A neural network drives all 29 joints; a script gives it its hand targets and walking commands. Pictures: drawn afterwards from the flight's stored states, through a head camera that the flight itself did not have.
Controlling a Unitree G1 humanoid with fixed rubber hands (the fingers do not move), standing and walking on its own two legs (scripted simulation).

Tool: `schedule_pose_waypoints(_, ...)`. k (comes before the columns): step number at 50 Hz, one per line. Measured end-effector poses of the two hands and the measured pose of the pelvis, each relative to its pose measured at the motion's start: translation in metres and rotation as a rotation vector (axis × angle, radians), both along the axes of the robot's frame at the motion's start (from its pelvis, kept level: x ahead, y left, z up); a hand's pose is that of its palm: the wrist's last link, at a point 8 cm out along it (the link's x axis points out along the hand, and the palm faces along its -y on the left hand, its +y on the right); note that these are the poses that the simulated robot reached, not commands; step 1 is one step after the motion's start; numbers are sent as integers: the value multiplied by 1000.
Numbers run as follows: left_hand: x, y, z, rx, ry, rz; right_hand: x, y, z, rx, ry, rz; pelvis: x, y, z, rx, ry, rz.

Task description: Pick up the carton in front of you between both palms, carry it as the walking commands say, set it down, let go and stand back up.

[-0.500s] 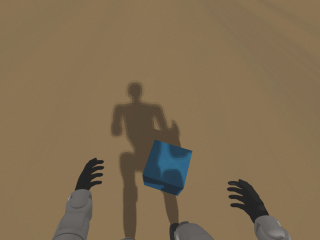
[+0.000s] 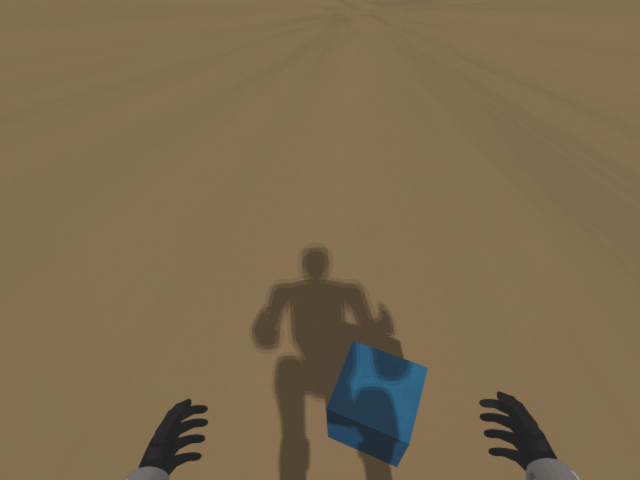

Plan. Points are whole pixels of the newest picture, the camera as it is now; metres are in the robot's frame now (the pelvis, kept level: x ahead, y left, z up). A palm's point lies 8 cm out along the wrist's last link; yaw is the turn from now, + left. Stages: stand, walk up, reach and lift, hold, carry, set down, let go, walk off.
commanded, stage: let go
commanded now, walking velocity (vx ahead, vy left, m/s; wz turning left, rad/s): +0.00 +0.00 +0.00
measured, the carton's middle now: (375, 404) +0.42 -0.10 -0.65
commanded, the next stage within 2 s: stand in 0.20 s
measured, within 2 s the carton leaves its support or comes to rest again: neither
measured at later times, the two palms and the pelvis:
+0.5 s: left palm out of the picture +0.10 +0.27 -0.08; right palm out of the picture +0.13 -0.31 -0.11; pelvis +0.00 -0.03 -0.01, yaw +1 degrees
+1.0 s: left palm out of the picture +0.11 +0.27 -0.08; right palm out of the picture +0.13 -0.32 -0.11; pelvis +0.01 -0.04 +0.00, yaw +2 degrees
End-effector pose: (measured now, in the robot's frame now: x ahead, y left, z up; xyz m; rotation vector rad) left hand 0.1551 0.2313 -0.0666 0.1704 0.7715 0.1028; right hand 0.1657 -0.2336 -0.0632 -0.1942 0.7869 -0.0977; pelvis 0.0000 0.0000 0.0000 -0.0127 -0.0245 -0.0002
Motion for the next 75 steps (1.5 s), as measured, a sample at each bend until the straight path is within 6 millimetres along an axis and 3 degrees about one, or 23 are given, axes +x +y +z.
schedule_pose_waypoints(11,-10,-17,-1,24,26,-19,-21,-22,-3,-16,37,-3,-13,-19,-2,8,-41,5)
schedule_pose_waypoints(19,-47,28,-9,201,166,53,-33,-64,-33,-109,99,17,-8,-27,-6,9,27,19)
schedule_pose_waypoints(24,-55,41,-8,233,217,94,-34,-75,-43,-126,155,27,0,-30,-5,11,36,24)
schedule_pose_waypoints(34,-40,34,-14,217,232,109,-19,-80,-47,-135,176,24,13,-34,-4,11,30,30)
schedule_pose_waypoints(41,-34,31,-16,204,233,113,-19,-84,-46,-145,189,16,15,-35,-2,11,21,32)
schedule_pose_waypoints(75,-68,44,-20,210,314,107,-77,-100,-46,-173,297,-17,-7,-32,4,16,-10,20)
